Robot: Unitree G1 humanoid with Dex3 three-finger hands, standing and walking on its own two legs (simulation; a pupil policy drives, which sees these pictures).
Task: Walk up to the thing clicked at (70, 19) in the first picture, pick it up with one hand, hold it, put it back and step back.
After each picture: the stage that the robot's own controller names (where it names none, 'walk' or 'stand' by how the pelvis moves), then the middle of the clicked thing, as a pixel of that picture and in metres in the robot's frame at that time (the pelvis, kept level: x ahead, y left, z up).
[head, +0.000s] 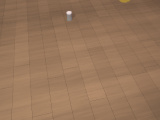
stand; (69, 16) +1.85 +0.20 -0.72
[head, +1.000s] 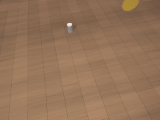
walk; (69, 27) +1.69 +0.32 -0.72
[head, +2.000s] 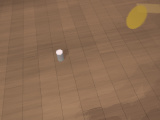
walk; (60, 55) +1.08 +0.32 -0.72
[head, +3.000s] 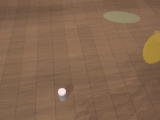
walk; (62, 94) +0.65 +0.22 -0.71
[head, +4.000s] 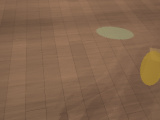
walk; out of the picture +0.42 +0.17 -0.70
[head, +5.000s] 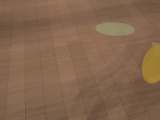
stand; out of the picture +0.35 +0.21 -0.72
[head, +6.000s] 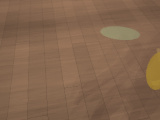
stand; out of the picture +0.34 +0.19 -0.72
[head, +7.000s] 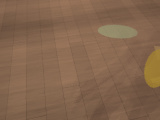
stand; out of the picture +0.34 +0.20 -0.72
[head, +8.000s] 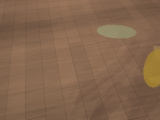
stand; out of the picture +0.34 +0.20 -0.73
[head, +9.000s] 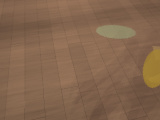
go down; out of the picture +0.33 +0.20 -0.73
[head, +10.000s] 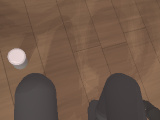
go down; (18, 59) +0.41 +0.24 -0.31
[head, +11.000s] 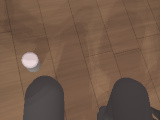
approach; (31, 62) +0.41 +0.23 -0.31
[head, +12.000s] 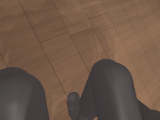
close in; out of the picture +0.40 +0.26 -0.22
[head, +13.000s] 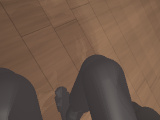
close; out of the picture +0.39 +0.28 -0.22
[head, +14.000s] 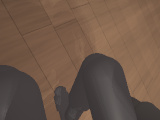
lift; out of the picture +0.39 +0.27 -0.22
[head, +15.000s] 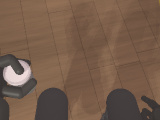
lift; (21, 79) +0.32 +0.21 -0.03
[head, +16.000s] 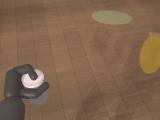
hold; (36, 88) +0.32 +0.17 +0.00
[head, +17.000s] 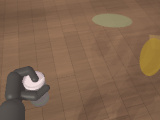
hold; (37, 89) +0.32 +0.17 +0.00
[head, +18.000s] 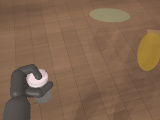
crouch; (40, 86) +0.33 +0.16 -0.02
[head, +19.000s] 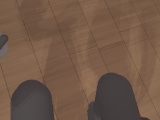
lower; out of the picture +0.46 +0.25 -0.10
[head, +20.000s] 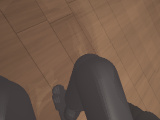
lower; out of the picture +0.43 +0.29 -0.22
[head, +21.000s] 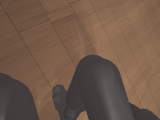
lower; out of the picture +0.42 +0.30 -0.23
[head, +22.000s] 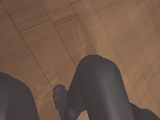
lower; out of the picture +0.42 +0.29 -0.23
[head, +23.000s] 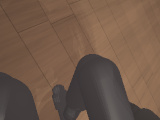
lower; out of the picture +0.42 +0.29 -0.23
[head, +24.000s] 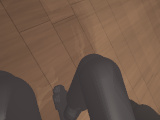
open; out of the picture +0.41 +0.27 -0.23
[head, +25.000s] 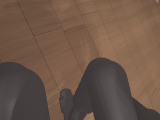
stand; out of the picture +0.41 +0.26 -0.23
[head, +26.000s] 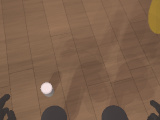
stand; (47, 90) +0.40 +0.21 -0.52
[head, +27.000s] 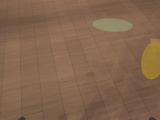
stand; out of the picture +0.37 +0.19 -0.66
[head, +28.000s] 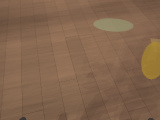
stand; out of the picture +0.38 +0.19 -0.67
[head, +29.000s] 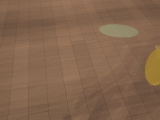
stand; out of the picture +0.39 +0.18 -0.71
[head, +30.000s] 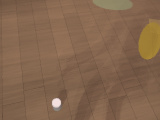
walk; (56, 104) +0.43 +0.15 -0.71
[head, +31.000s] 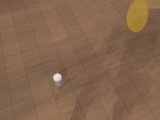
walk; (58, 80) +0.64 +0.23 -0.69
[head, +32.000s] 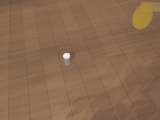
stand; (67, 59) +0.97 +0.21 -0.70
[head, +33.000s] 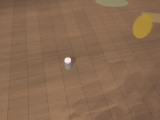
stand; (67, 63) +0.98 +0.17 -0.72
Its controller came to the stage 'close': yes
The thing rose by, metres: 0.71
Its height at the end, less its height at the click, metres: +0.00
